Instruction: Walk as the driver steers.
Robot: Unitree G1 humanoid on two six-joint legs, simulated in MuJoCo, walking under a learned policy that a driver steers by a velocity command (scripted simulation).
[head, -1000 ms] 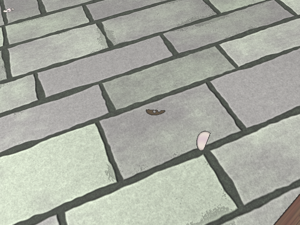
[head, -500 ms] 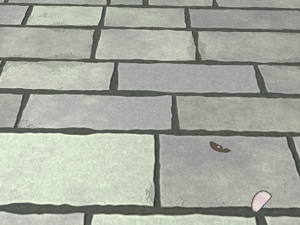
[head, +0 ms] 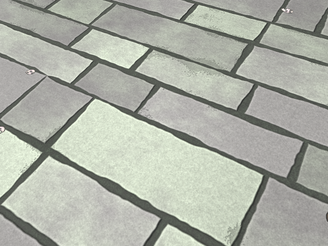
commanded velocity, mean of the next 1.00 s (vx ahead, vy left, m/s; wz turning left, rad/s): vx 0.00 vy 0.00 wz -0.24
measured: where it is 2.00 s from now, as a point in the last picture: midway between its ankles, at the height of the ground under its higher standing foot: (155, 231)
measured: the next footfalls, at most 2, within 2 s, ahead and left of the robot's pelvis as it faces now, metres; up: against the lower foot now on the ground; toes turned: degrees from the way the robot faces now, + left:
left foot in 0.12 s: +0.01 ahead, +0.12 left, +0.00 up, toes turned +1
right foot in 0.48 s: +0.01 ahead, -0.09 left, +0.00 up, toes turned +2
